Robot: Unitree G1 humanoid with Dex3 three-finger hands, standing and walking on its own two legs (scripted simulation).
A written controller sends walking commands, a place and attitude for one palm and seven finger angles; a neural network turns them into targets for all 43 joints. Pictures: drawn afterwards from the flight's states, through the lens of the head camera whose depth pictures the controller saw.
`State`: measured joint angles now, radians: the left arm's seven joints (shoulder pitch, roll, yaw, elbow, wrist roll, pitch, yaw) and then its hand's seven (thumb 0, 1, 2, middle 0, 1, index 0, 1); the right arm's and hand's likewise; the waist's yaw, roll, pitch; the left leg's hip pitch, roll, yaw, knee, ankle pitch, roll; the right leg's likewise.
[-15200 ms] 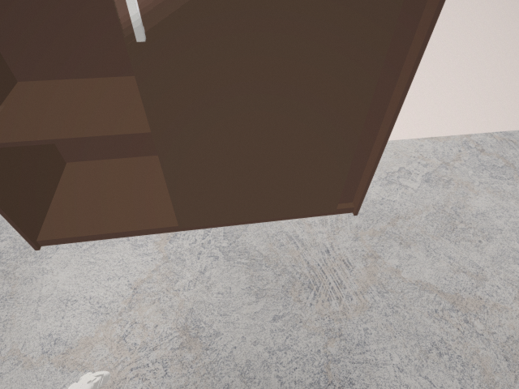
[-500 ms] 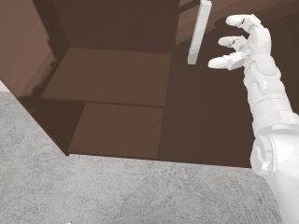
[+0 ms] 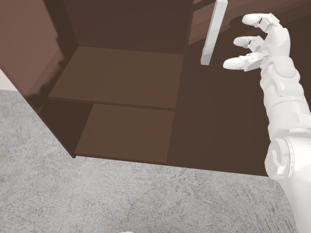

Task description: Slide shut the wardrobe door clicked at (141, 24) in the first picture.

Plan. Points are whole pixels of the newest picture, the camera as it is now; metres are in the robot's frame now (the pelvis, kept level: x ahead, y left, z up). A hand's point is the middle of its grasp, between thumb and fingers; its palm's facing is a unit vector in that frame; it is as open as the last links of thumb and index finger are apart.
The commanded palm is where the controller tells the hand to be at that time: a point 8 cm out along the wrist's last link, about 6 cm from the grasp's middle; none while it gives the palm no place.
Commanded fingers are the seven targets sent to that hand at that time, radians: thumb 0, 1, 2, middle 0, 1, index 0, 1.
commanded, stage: move the hooked fingers beside the handle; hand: right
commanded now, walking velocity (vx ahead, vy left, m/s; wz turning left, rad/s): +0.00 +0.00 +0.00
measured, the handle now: (211, 31) +0.55 -0.05 +0.23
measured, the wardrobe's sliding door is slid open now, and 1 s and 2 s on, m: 0.62 0.62 0.62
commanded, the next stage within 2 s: feel for the door with the fingertips in 1.78 s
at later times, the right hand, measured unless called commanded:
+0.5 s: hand (245, 46) +0.51 -0.13 +0.22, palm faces +0.00 +1.00 -0.02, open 13.6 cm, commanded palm +0.53 -0.15 +0.20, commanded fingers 0.00 0.50 -0.30 0.30 1.20 0.30 1.20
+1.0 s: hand (245, 46) +0.51 -0.13 +0.22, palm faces +0.00 +1.00 -0.02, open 13.7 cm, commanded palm +0.52 -0.15 +0.21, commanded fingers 0.00 0.50 -0.30 0.30 1.20 0.30 1.20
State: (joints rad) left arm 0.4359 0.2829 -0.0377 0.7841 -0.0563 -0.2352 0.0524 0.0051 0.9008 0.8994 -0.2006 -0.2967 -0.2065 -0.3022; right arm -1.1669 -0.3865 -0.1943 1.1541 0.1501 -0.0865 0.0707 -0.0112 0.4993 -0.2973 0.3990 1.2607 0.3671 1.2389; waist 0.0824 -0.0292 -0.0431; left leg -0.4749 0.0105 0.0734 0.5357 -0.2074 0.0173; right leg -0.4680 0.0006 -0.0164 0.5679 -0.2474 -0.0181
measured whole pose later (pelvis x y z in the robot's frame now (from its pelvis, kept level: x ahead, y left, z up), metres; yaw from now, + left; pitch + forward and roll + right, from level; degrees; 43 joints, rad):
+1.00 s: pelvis +0.00 +0.00 +0.00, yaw +0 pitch +8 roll +1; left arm 0.42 0.27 -0.03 0.78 -0.04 -0.22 0.03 0.00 0.90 0.90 -0.20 -0.30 -0.21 -0.30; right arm -1.17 -0.37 -0.20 1.19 0.13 -0.11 0.08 -0.01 0.50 -0.30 0.39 1.26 0.35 1.24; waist 0.08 -0.03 -0.04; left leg -0.46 0.02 0.07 0.54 -0.21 0.01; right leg -0.46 0.01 -0.01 0.57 -0.25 -0.02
